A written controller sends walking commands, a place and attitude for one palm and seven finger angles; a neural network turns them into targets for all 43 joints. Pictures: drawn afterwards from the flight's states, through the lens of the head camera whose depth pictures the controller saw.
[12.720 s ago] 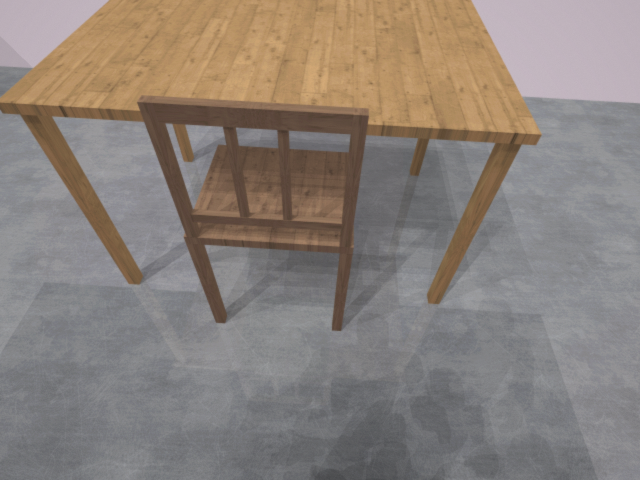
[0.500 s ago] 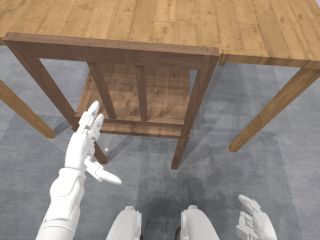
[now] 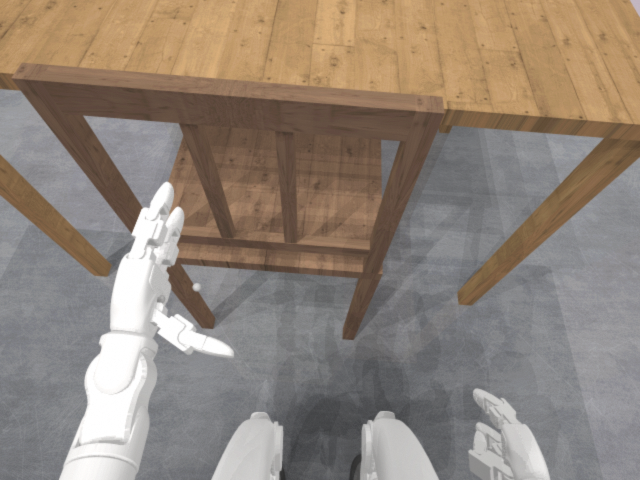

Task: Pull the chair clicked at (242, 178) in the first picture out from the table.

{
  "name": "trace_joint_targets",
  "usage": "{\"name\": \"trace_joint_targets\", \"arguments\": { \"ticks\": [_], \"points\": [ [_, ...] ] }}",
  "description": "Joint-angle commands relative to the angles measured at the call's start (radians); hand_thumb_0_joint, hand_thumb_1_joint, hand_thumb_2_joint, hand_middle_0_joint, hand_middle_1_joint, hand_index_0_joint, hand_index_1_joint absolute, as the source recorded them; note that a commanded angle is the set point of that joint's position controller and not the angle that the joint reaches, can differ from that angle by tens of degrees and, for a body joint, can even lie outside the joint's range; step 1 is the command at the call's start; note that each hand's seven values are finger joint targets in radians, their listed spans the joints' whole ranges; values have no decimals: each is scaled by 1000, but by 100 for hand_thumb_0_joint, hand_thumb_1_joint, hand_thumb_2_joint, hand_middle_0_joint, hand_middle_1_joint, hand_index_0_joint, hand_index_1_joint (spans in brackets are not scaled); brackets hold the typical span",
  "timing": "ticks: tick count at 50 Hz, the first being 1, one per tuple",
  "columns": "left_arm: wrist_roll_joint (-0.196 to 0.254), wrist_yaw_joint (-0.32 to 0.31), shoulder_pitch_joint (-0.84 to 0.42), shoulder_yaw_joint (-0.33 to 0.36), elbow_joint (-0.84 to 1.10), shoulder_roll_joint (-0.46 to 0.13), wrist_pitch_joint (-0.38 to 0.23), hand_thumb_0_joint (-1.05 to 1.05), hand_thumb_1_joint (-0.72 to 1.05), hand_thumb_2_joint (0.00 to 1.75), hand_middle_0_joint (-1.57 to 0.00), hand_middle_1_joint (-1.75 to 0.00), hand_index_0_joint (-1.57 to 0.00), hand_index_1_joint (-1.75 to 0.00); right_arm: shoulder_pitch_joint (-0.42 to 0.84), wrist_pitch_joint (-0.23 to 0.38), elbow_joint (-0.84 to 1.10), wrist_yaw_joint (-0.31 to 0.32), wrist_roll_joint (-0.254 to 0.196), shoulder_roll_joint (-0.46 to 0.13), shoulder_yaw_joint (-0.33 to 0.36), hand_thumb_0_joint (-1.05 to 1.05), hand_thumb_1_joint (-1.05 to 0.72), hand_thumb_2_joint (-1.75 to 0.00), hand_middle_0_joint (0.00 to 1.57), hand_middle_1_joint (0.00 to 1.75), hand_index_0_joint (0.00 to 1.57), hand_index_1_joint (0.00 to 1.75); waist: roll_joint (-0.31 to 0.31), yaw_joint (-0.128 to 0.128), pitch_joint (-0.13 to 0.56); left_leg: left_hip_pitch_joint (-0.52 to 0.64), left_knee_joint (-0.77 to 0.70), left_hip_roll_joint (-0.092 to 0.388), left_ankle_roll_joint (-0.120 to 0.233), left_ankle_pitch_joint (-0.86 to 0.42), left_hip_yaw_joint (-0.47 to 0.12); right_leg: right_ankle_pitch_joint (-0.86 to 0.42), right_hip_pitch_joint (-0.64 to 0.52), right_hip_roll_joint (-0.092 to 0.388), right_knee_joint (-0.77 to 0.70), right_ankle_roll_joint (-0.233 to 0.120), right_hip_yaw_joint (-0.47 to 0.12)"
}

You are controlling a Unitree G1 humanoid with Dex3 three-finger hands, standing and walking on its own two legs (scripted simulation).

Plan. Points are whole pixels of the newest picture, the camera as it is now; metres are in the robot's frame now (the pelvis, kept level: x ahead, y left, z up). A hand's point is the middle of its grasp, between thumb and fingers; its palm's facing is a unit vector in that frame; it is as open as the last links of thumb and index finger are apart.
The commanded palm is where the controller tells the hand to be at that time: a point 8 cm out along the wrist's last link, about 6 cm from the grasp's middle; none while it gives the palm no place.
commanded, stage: aim the fingers beside a spindle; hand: left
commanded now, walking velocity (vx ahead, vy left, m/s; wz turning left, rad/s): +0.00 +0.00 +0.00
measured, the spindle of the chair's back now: (212, 187) +0.48 +0.16 +0.02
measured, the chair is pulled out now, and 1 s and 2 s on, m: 0.00 0.00 0.00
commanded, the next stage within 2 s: push the fingers through the gap in 1.44 s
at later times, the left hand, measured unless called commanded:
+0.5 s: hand (204, 297) +0.33 +0.15 +0.00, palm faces -0.09 -1.00 -0.02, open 16.9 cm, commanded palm +0.31 +0.20 +0.02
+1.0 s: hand (203, 297) +0.32 +0.14 +0.04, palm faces -0.07 -1.00 -0.04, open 16.9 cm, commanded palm +0.31 +0.21 +0.03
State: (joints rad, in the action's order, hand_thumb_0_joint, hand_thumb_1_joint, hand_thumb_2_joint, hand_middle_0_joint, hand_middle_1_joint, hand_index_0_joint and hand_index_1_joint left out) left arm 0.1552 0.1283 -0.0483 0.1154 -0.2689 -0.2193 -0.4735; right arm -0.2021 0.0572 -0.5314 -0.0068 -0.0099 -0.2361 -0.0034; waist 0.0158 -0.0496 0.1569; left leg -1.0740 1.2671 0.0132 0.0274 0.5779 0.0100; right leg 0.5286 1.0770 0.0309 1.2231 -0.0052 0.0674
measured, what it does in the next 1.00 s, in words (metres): stands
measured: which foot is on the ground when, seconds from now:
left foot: down 0.00-1.00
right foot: down 0.00-1.00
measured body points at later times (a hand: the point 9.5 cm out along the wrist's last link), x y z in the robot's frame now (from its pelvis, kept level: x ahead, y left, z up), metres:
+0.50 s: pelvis +0.00 +0.00 +0.00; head +0.11 +0.00 +0.44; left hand +0.33 +0.21 +0.01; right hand +0.16 -0.25 -0.10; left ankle +0.01 +0.10 -0.63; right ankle +0.03 -0.12 -0.63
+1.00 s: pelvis +0.00 +0.00 +0.00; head +0.11 +0.01 +0.44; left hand +0.31 +0.20 +0.04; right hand +0.16 -0.25 -0.10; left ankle +0.01 +0.10 -0.63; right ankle +0.03 -0.12 -0.63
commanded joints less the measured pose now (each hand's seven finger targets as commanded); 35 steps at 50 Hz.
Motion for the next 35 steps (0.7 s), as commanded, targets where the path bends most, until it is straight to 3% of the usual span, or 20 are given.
{"name": "trace_joint_targets", "arguments": {
  "ticks": [1,3,5,7,10,12,14,15,18,21,23,24,26,28,29,30,32,34,35],
  "points": [
    [14,41,-133,-2,-11,-54,-5,0,-50,30,-6,-8,-6,-8,-27,31,107,7,-9,-160,51,0,-90,-90,20,30,20,30,-24,-37,273,156,-174,-14,-9,-260,-47,-216,-203,-30,-158,-19,-13],
    [31,88,-179,-40,-44,-24,27,0,-50,30,-6,-8,-6,-8,-27,28,113,12,-20,-172,53,0,-90,-90,20,30,20,30,-39,-47,262,134,-170,-18,-4,-207,-46,-175,-192,-27,-173,-20,-18],
    [49,115,-188,-41,9,-29,26,0,-50,30,-6,-8,-6,-8,-26,33,129,17,-25,-170,56,0,-90,-90,20,30,20,30,-18,-32,309,166,-173,-20,-2,-243,-46,-205,-220,-23,-172,-24,-20],
    [60,108,-228,-2,139,-85,-1,0,-50,30,-6,-8,-6,-8,-21,41,142,25,-21,-166,60,0,-90,-90,20,30,20,30,19,-15,408,224,-169,-17,-2,-311,-48,-262,-254,-20,-158,-23,-25],
    [55,42,-254,97,338,-196,-71,0,-50,30,-6,-8,-6,-8,-29,56,139,30,-5,-151,57,0,-90,-90,20,30,20,30,113,22,515,335,-176,-13,-13,-453,-58,-343,-286,-21,-134,-27,-28],
    [42,-2,-245,110,326,-195,-94,0,-50,30,-6,-8,-6,-8,-26,59,120,28,1,-140,49,0,-90,-90,20,30,20,30,106,12,479,329,-174,-10,-16,-463,-59,-340,-268,-23,-130,-25,-24],
    [24,-28,-211,141,230,-208,-88,0,-50,30,-6,-8,-6,-8,-32,54,100,24,5,-142,49,0,-90,-90,20,30,20,30,58,6,419,270,-169,-10,-14,-423,-59,-317,-259,-28,-128,-23,-20],
    [18,-24,-180,95,143,-148,-70,0,-50,30,-6,-8,-6,-8,-23,48,99,19,3,-139,46,0,-90,-90,20,30,20,30,32,-10,356,224,-170,-13,-12,-366,-51,-287,-243,-28,-138,-19,-18],
    [18,29,-130,45,-46,-85,-5,0,-50,30,-6,-8,-6,-8,-28,31,97,11,-8,-161,51,0,-90,-90,20,30,20,30,-36,-27,272,135,-171,-18,-9,-251,-40,-217,-220,-30,-162,-19,-20],
    [40,107,-119,-39,-38,-21,41,0,-50,30,-6,-8,-6,-8,-29,26,128,8,-24,-169,55,0,-90,-90,20,30,20,30,-13,-23,300,154,-177,-20,-6,-274,-35,-250,-242,-23,-167,-24,-21],
    [56,123,-165,-41,73,-42,28,0,-50,30,-6,-8,-6,-8,-25,31,147,14,-26,-167,59,0,-90,-90,20,30,20,30,3,-19,363,197,-174,-18,-2,-310,-40,-279,-265,-21,-167,-23,-25],
    [63,115,-198,-24,144,-67,6,0,-50,30,-6,-8,-6,-8,-21,38,151,19,-24,-164,60,0,-90,-90,20,30,20,30,19,-18,398,224,-167,-15,-1,-344,-45,-301,-270,-20,-155,-24,-24],
    [65,72,-218,51,307,-152,-48,0,-50,30,-6,-8,-6,-8,-27,51,151,27,-14,-152,61,0,-90,-90,20,30,20,30,76,11,490,304,-174,-13,-6,-426,-48,-351,-311,-20,-148,-25,-32],
    [55,15,-227,82,366,-176,-92,0,-50,30,-6,-8,-6,-8,-29,63,132,29,-2,-142,55,0,-90,-90,20,30,20,30,88,10,490,341,-174,-9,-13,-466,-56,-353,-279,-21,-136,-23,-24],
    [46,-14,-242,114,360,-210,-103,0,-50,30,-6,-8,-6,-8,-32,64,116,30,5,-144,52,0,-90,-90,20,30,20,30,81,5,470,316,-170,-10,-12,-461,-59,-349,-272,-24,-130,-23,-23],
    [30,-34,-226,124,303,-202,-104,0,-50,30,-6,-8,-6,-8,-30,60,108,28,7,-140,50,0,-90,-90,20,30,20,30,57,2,435,290,-170,-10,-13,-433,-59,-330,-264,-26,-128,-21,-22],
    [10,-42,-203,87,165,-144,-87,0,-50,30,-6,-8,-6,-8,-21,54,89,20,7,-140,47,0,-90,-90,20,30,20,30,24,-20,345,215,-160,-13,-10,-345,-52,-272,-225,-25,-135,-18,-18],
    [-2,-16,-149,74,-12,-118,-42,0,-50,30,-6,-8,-6,-8,-25,39,85,14,0,-152,48,0,-90,-90,20,30,20,30,-36,-26,265,136,-167,-18,-8,-258,-45,-210,-215,-29,-154,-19,-19],
    [-1,9,-136,38,-56,-82,-21,0,-50,30,-6,-8,-6,-8,-21,32,93,10,-4,-158,49,0,-90,-90,20,30,20,30,-29,-27,254,123,-165,-20,-8,-237,-38,-201,-205,-28,-157,-20,-21]
  ]
}}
